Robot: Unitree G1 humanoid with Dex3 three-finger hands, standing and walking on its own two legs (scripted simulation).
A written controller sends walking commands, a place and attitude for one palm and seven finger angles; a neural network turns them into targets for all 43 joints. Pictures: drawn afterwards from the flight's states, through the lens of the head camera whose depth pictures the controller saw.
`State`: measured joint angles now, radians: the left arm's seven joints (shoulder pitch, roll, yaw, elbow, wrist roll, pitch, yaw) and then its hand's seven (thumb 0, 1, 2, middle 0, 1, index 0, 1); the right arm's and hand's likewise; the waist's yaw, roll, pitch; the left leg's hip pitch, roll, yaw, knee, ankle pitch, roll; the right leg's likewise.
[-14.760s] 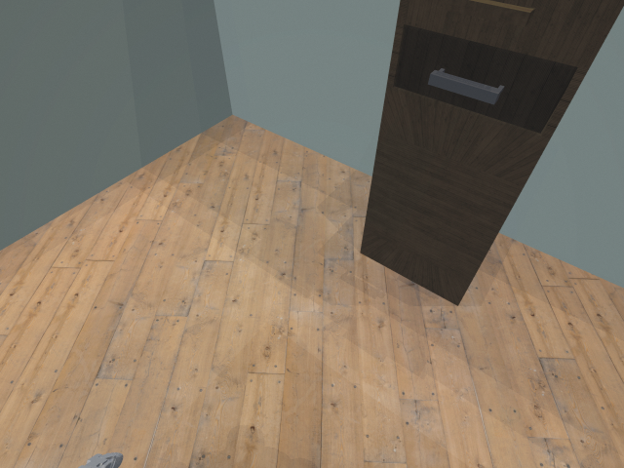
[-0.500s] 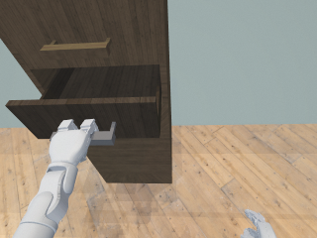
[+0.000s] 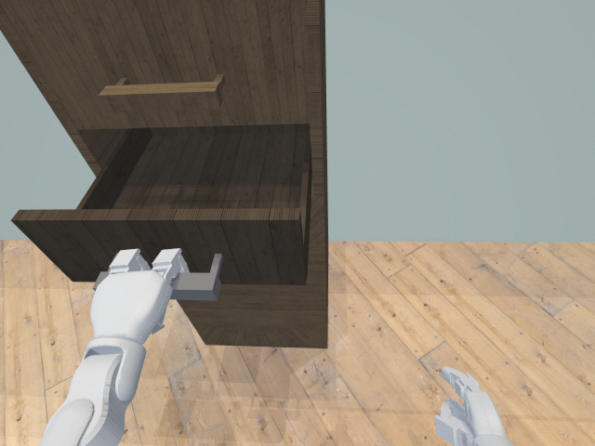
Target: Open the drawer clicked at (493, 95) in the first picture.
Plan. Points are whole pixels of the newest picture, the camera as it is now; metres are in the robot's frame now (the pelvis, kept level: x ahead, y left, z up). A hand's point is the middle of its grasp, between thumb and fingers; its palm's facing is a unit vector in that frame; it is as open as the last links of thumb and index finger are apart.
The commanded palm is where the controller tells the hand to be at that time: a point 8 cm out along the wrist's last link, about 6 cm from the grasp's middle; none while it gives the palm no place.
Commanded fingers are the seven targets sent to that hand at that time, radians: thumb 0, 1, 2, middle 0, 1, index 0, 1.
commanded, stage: pull the drawer open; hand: left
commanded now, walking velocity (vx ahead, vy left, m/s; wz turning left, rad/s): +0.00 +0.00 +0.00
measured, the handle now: (163, 272) +0.32 +0.23 +0.07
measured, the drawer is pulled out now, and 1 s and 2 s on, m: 0.20 0.30 0.30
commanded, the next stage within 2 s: open the thumb to release the handle in 0.98 s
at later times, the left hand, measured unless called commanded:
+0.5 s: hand (142, 350) +0.22 +0.23 +0.05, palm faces +0.04 -0.09 -1.00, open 6.0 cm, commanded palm +0.17 +0.23 +0.10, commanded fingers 0.00 0.90 0.90 -0.40 -1.35 -0.40 -1.35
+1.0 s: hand (127, 392) +0.17 +0.22 +0.05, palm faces +0.04 -0.09 -1.00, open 6.0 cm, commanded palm +0.11 +0.23 +0.10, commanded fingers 0.00 0.90 0.90 -0.40 -1.35 -0.40 -1.35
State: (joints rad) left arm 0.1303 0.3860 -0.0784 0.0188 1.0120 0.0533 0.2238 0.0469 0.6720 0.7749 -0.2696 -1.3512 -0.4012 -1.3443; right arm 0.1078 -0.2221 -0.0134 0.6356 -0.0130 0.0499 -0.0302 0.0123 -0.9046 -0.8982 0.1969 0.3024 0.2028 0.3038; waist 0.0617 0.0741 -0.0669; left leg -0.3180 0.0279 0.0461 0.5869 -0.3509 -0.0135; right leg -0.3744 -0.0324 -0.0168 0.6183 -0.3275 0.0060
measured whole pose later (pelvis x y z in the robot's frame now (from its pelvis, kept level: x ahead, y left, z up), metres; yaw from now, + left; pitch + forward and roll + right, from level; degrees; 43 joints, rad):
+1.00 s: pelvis +0.00 +0.00 -0.01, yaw -1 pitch +6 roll +0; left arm 0.66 0.41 -0.02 -0.37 0.99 0.01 0.34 0.05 0.67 0.75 -0.26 -1.35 -0.40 -1.33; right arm 0.11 -0.24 0.00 0.57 -0.03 0.06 0.03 0.01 -0.90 -0.90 0.20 0.30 0.20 0.30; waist 0.07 0.07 -0.09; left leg -0.39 0.05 0.06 0.70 -0.42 -0.02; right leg -0.45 -0.01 0.00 0.72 -0.38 0.00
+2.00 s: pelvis -0.02 +0.00 +0.00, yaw +2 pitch +2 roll +0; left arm 0.35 0.37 -0.09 -0.19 1.03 0.05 0.27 0.00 -0.49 0.30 -0.32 -1.20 -0.37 -1.27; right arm 0.10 -0.22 0.00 0.65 -0.04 0.05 -0.03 0.01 -0.90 -0.90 0.20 0.30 0.20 0.30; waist 0.12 0.08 -0.04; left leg -0.33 0.02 0.02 0.64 -0.34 -0.01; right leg -0.36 -0.04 -0.04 0.65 -0.32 0.01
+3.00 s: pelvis -0.03 +0.00 +0.02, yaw +2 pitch -4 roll +1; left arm 0.06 0.55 0.01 -0.33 0.83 0.13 -0.04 0.00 -0.49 0.30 -0.36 -1.22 -0.35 -1.21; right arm 0.03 -0.25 0.04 0.68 0.02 0.06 -0.03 0.01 -0.90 -0.90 0.20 0.30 0.20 0.30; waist 0.12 0.14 0.02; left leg -0.10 0.01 0.01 0.38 -0.20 -0.01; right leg -0.15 -0.04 -0.05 0.41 -0.20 0.01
